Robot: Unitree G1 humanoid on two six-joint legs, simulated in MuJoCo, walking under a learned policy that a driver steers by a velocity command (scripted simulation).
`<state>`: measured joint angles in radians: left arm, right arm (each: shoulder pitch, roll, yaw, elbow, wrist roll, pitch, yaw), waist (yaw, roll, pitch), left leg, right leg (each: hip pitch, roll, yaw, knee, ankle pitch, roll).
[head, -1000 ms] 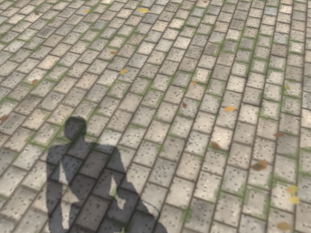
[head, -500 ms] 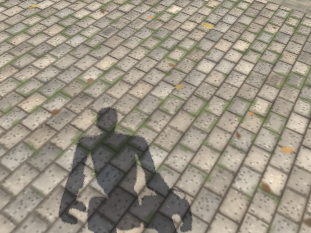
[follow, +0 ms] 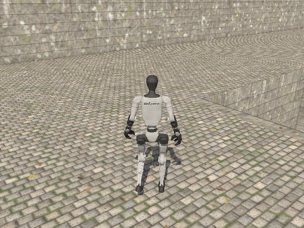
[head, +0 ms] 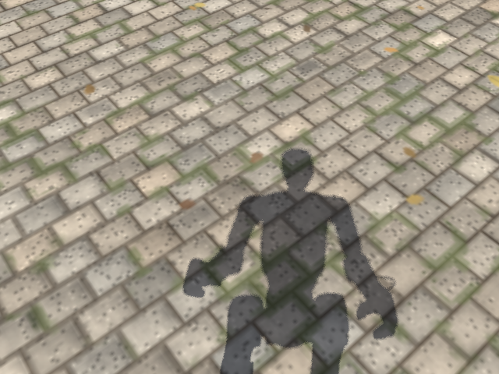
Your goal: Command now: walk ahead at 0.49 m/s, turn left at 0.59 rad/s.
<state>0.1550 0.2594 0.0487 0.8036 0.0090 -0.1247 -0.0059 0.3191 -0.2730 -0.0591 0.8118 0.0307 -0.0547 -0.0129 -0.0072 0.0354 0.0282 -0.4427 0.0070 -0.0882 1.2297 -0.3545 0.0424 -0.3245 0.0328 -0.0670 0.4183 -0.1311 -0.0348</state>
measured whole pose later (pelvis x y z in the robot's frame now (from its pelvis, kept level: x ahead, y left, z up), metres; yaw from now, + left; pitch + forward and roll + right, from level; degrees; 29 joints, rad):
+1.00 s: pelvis +0.54 +0.05 -0.01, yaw +6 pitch +2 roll +0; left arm 0.11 0.26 0.05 0.82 -0.01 -0.10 -0.04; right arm 0.36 -0.27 -0.05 0.89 0.03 -0.08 0.00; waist -0.02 0.02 0.03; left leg -0.26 0.00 -0.05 1.09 -0.46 0.03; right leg -0.45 0.02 -0.06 0.56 -0.15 -0.06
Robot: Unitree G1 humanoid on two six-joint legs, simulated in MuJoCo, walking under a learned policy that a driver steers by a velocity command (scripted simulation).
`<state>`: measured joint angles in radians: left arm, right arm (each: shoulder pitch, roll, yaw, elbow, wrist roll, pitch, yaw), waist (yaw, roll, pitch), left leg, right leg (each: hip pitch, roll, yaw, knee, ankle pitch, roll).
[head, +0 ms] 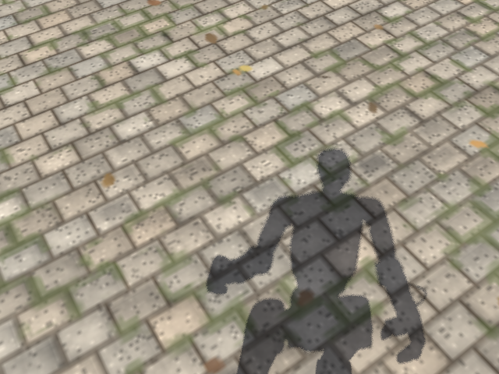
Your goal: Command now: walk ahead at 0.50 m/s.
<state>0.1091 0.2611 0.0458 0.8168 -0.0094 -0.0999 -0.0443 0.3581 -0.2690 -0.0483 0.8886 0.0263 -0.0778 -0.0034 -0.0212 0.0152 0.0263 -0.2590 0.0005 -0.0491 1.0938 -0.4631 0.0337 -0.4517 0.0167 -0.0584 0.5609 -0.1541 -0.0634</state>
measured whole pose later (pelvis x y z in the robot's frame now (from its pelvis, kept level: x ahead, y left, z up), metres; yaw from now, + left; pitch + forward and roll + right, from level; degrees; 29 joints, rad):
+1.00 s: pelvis +0.26 -0.01 +0.02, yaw -27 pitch +2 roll +3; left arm 0.24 0.29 0.07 0.70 0.00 0.02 0.02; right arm 0.06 -0.31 -0.10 0.83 -0.01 0.02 -0.04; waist 0.01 0.03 0.03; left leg -0.58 0.02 0.00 1.08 -0.39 -0.04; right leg -0.32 0.01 0.03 0.50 -0.22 -0.05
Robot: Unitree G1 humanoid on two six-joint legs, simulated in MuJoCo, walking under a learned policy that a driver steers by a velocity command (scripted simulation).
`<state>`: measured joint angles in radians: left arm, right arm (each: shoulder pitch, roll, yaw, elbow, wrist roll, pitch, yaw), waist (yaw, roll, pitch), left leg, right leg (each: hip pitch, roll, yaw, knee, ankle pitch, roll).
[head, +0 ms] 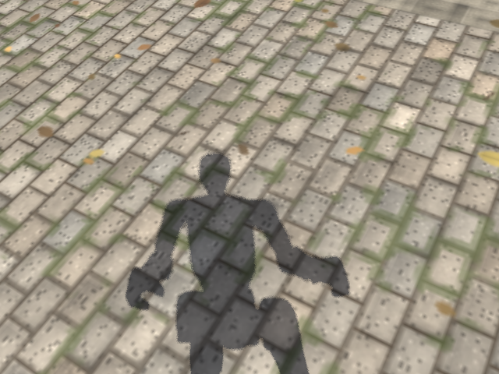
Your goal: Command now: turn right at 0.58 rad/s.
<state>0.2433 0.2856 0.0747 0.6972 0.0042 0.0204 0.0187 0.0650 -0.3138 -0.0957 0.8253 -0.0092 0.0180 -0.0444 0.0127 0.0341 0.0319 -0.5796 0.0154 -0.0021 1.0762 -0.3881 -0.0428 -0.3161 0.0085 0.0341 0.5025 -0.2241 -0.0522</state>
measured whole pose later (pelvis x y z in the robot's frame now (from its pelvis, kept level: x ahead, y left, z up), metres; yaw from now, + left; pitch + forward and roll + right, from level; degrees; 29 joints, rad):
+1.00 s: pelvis +0.30 -0.11 +0.01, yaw -11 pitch +1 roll -1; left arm 0.27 0.25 0.06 0.74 0.02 -0.09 -0.01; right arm 0.20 -0.31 -0.07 0.80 0.01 -0.04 0.00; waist 0.02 0.05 0.05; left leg -0.66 0.07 -0.05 1.00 -0.18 -0.03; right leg -0.14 0.03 -0.13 0.30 -0.18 -0.05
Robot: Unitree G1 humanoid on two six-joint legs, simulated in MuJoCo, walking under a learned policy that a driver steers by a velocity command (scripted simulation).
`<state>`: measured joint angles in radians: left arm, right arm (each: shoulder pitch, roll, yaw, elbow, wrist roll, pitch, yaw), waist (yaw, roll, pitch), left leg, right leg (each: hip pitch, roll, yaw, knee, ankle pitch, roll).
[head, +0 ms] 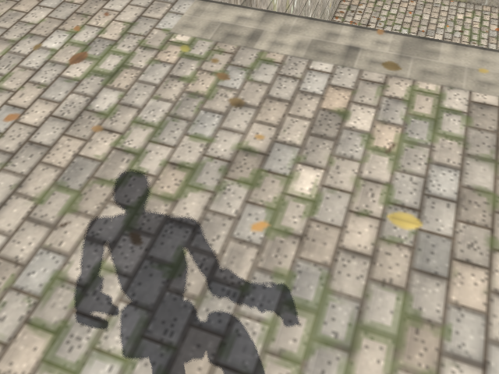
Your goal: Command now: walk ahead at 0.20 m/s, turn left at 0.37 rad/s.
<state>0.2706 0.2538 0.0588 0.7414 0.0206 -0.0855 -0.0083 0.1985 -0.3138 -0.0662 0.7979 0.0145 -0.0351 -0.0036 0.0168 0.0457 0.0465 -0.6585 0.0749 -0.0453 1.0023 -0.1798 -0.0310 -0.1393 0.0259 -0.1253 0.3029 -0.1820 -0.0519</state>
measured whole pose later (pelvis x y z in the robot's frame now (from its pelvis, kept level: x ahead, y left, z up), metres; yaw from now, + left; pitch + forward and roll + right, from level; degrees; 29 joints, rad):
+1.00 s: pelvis +0.15 -0.01 -0.01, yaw +35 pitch +2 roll +0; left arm 0.16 0.28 0.07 0.70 0.00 0.02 0.03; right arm 0.16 -0.30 -0.08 0.58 0.02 0.08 0.01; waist 0.03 0.00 0.06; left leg -0.42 0.03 0.00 0.80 -0.39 -0.07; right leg -0.24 -0.08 -0.11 0.47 -0.25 0.01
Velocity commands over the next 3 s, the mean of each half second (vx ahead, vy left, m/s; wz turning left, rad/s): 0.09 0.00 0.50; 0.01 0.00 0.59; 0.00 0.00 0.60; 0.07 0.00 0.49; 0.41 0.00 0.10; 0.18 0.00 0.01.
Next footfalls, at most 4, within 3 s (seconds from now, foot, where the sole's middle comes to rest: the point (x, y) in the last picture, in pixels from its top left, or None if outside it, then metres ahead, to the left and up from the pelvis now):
0.22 left None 0.22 0.12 -0.78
0.64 right None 0.26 -0.10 -0.78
1.06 left None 0.11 0.12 -0.78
1.54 right None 0.28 -0.02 -0.78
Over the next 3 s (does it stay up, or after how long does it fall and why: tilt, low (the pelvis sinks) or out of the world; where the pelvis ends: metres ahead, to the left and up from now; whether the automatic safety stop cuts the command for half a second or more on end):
stays up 0.29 0.42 -0.02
